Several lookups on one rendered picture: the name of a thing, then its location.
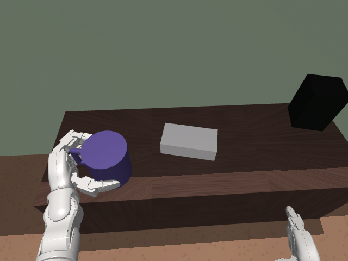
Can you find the right robot hand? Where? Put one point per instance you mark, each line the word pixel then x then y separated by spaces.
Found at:
pixel 301 242

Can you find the left robot arm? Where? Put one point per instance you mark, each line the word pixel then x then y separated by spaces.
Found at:
pixel 62 217

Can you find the left robot hand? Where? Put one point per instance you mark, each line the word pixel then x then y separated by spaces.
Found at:
pixel 63 172

